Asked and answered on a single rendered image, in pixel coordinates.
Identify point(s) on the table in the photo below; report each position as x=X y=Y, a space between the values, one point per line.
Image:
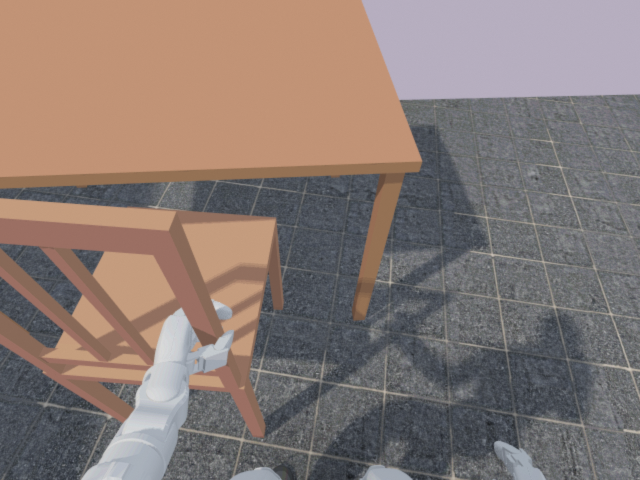
x=96 y=92

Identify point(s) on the robot right hand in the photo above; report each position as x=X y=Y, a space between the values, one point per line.
x=517 y=461

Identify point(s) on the robot shin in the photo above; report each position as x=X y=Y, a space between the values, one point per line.
x=374 y=467
x=266 y=468

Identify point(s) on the right robot shin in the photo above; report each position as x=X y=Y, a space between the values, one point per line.
x=374 y=467

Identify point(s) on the robot left forearm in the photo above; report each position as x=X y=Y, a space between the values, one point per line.
x=144 y=444

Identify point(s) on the chair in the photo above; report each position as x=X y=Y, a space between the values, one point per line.
x=156 y=261

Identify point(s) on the robot left hand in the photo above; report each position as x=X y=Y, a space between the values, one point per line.
x=177 y=339

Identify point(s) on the left robot shin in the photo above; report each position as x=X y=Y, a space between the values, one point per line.
x=266 y=468

